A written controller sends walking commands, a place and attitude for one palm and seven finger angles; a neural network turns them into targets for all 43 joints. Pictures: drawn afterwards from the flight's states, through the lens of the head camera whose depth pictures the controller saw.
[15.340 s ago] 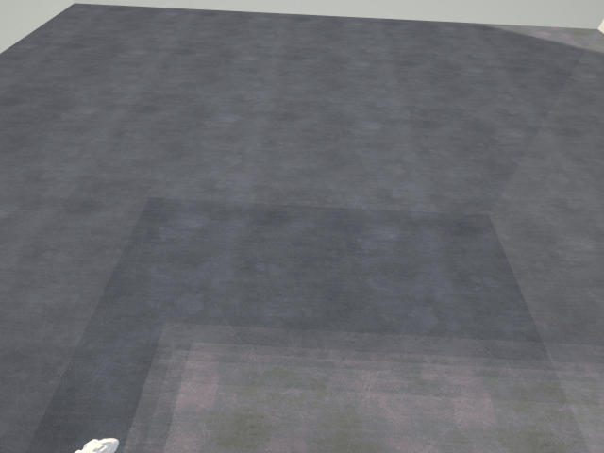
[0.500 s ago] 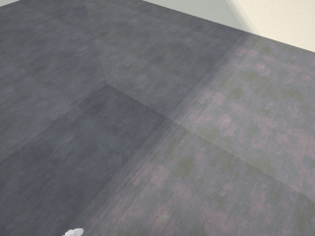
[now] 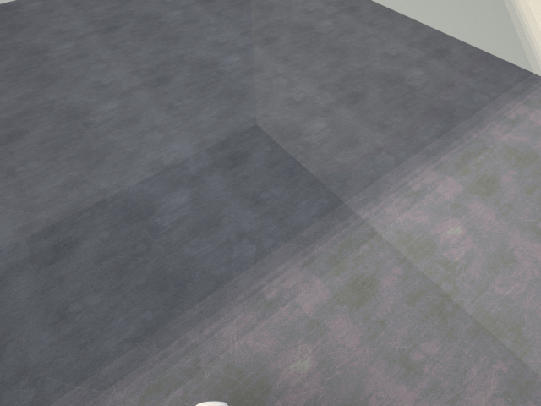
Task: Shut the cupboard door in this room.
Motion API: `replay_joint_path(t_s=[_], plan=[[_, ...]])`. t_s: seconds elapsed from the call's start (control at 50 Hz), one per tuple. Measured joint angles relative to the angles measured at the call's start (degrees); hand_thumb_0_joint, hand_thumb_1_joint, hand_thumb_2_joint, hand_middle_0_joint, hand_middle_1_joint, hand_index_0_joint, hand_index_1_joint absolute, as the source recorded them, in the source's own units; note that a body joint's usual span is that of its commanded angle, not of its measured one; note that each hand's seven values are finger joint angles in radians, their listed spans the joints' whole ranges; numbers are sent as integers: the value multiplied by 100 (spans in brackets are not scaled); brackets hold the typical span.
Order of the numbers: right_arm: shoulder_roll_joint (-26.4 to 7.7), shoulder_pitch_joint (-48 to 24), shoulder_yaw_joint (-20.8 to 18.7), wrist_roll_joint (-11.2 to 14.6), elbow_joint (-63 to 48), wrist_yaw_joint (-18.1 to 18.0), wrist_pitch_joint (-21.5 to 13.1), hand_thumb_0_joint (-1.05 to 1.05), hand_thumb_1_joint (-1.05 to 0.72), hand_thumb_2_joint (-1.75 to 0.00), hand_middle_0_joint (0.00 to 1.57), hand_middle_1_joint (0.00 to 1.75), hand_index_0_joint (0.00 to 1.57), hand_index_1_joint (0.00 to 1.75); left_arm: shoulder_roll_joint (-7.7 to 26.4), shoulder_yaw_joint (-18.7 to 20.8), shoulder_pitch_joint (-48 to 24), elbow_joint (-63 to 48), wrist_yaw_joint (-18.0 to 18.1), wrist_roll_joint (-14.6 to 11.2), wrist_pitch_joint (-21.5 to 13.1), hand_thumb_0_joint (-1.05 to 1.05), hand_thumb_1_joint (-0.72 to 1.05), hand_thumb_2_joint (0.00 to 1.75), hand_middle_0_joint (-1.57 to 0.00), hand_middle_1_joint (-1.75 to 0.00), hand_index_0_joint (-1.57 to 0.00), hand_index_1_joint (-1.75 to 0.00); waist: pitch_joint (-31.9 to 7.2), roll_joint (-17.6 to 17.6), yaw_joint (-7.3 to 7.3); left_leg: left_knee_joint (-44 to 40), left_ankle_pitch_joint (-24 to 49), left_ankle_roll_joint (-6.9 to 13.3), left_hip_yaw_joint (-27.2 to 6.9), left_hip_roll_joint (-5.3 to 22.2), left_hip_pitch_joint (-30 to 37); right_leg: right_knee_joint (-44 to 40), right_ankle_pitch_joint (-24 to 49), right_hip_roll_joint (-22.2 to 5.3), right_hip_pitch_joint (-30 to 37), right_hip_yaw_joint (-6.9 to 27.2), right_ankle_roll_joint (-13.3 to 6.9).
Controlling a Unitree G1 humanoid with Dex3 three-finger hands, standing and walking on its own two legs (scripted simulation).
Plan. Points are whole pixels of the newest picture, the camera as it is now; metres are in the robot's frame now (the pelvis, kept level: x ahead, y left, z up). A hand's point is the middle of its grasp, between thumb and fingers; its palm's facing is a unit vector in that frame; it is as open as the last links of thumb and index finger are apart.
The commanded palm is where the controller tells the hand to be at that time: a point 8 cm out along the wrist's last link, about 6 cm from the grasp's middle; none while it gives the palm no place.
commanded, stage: turn or walk to find it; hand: left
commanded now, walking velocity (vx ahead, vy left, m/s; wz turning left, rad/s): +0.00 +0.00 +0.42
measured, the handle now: out of the picture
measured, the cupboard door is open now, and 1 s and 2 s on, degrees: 85 85 85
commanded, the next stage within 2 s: stand and wait in 1.74 s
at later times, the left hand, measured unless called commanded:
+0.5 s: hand out of the picture +0.07 +0.21 -0.15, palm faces +0.19 -0.94 -0.27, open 7.4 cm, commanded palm none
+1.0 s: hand out of the picture -0.11 +0.20 -0.19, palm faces +0.46 -0.85 -0.24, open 7.4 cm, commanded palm none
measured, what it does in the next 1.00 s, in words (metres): steps on the spot, turning left: left foot, then right foot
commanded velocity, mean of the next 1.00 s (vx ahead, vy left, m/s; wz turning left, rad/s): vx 0.00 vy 0.00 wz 0.42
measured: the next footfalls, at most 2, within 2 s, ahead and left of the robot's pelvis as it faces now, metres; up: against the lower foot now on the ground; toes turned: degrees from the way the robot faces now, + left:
left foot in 0.04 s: +0.01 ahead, +0.13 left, +0.00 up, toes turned +6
right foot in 0.48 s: +0.06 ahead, -0.11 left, +0.00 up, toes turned +6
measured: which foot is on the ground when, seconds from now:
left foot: up 0.00-0.02, down 0.04-0.50, up 0.52-0.94, down 0.96-1.00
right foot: down 0.00-0.06, up 0.08-0.46, down 0.48-0.96, up 0.98-1.00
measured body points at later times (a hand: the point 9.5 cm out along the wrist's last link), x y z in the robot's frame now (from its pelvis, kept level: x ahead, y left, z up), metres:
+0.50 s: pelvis +0.00 -0.01 -0.01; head +0.03 -0.02 +0.44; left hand +0.06 +0.26 -0.13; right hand +0.09 -0.24 -0.17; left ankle -0.03 +0.13 -0.74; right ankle +0.02 -0.11 -0.74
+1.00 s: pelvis -0.04 +0.00 -0.01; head -0.02 +0.03 +0.44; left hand -0.13 +0.25 -0.17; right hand +0.16 -0.19 -0.15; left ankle -0.09 +0.10 -0.74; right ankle +0.02 -0.11 -0.73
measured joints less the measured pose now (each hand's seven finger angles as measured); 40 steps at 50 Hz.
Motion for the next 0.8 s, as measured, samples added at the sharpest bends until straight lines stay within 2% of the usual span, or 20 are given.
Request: replay_joint_path(t_s=[0.04, 0.06, 0.08, 0.12, 0.18, 0.24, 0.32, 0.42, 0.48, 0.5, 0.52, 0.56, 0.6, 0.66, 0.72, 0.8], plan=[[7, -73, 30, 0, -98, 9, -88, 1, -91, -90, 20, 30, 20, 30, 90, 41, 65, 44, -6, -29, 43, 0, 90, 90, -20, -30, -20, -30, -39, -24, 4, -824, 544, 76, 119, -13, 323, 282, -125, -70, -121, -98, 99], [23, -108, 32, -15, -138, 11, -146, 0, -91, -90, 20, 30, 20, 30, 147, 69, 92, 58, -12, -54, 82, 0, 90, 90, -20, -30, -20, -30, -65, -67, 8, -996, 588, 233, 116, -53, 373, 532, -221, -130, -247, -79, 162], [79, -158, 44, -24, -168, 11, -181, 0, -91, -90, 20, 30, 20, 30, 226, 92, 84, 84, -8, -63, 143, 1, 90, 90, -20, -30, -20, -30, -43, -177, 42, -911, 538, 339, 137, -118, 341, 897, -618, -156, -398, 131, 242], [165, -191, 89, -40, -222, -18, -242, 0, -91, -90, 20, 30, 20, 30, 324, 117, 46, 148, 15, -64, 281, 1, 90, 90, -20, -30, -20, -30, -50, -255, 63, -883, 490, 437, 111, -158, 346, 1760, -1167, -16, -722, 606, 360], [234, -173, 138, -49, -239, -82, -268, 0, -91, -90, 20, 30, 20, 30, 369, 135, -72, 182, -15, -77, 326, 1, 90, 90, -20, -30, -20, -30, -83, -218, 45, -1192, 678, 465, -31, -185, 470, 2674, -1012, 161, -1059, 989, 460], [272, -135, 163, -40, -219, -94, -281, 0, -91, -89, 20, 30, 20, 30, 360, 117, -185, 97, -39, -87, 269, 1, 91, 90, -20, -30, -20, -30, -112, -176, 40, -1499, 878, 488, -152, -233, 575, 2899, -787, 218, -1184, 1158, 544], [300, -49, 142, -47, -213, -83, -274, 0, -91, -89, 20, 30, 21, 30, 293, 79, -366, -40, -33, -101, 240, 1, 91, 90, -20, -30, -20, -30, -127, -105, -29, -1655, 1004, 471, -313, -290, 601, 2554, -801, 282, -1105, 1266, 607], [264, 90, 73, -77, -193, -70, -212, 0, -90, -89, 21, 30, 21, 30, 156, 21, -605, -208, -29, -126, 194, 1, 90, 90, -20, -30, -20, -30, -117, 36, -199, -1498, 987, 369, -535, -342, 458, 1445, -865, 439, -713, 1262, 567], [201, 217, 18, -61, -161, -64, -163, 0, -90, -89, 21, 30, 21, 30, 79, -25, -661, -321, -36, -136, 77, 1, 90, 90, -20, -30, -20, -30, -149, 115, -252, -1193, 869, 248, -667, -402, 271, 254, -117, 537, -233, 1171, 474], [139, 244, -13, -40, -139, -58, -148, 0, -90, -89, 21, 30, 21, 30, 10, -40, -677, -326, -24, -113, 18, 1, 90, 90, -20, -30, -20, -30, -130, 245, -269, -983, 792, 223, -746, -362, 177, 140, 103, 599, -172, 1080, 279], [87, 273, -49, -28, -121, -59, -119, 0, -91, -89, 21, 30, 21, 30, -52, -69, -678, -341, -21, -87, -25, 1, 90, 90, -20, -30, -20, -30, -112, 342, -304, -589, 413, 208, -787, -364, 27, 195, 75, 613, -160, 977, 105], [24, 336, -99, -37, -75, -57, -27, 0, -91, -89, 20, 30, 20, 30, -137, -98, -618, -389, -17, -78, -75, 0, 90, 90, -20, -30, -20, -30, -131, 360, -304, 559, -199, 196, -734, -456, -370, 225, -78, 524, -116, 849, -92], [-39, 358, -139, -52, -33, -32, 30, 0, -91, -89, 20, 30, 20, 30, -205, -105, -533, -401, 5, -77, -66, 0, 90, 90, -20, -30, -20, -30, -130, 357, -284, 1580, -180, 165, -618, -440, -697, 77, -67, 453, -12, 769, -139], [-100, 388, -161, -67, -15, 7, 45, 0, -91, -90, 20, 30, 20, 30, -253, -116, -419, -346, 20, -66, -47, 0, 90, 90, -20, -30, -20, -30, -116, 347, -301, 2281, 140, 58, -509, -286, -928, -142, 50, 373, 118, 617, -132], [-108, 401, -152, -66, 17, 24, 64, 0, -91, -90, 20, 30, 20, 30, -257, -113, -309, -280, 25, -52, -52, 0, 90, 90, -20, -30, -20, -30, -102, 286, -284, 2242, 236, -37, -453, -129, -900, -255, 101, 291, 187, 465, -135], [-84, 322, -105, -53, 61, 25, 83, 0, -91, -90, 20, 30, 20, 30, -210, -96, -172, -192, 12, -24, -47, 1, 90, 90, -20, -30, -20, -30, -60, 176, -194, 1530, 44, -89, -336, -1, -624, -265, 115, 172, 191, 288, -107]])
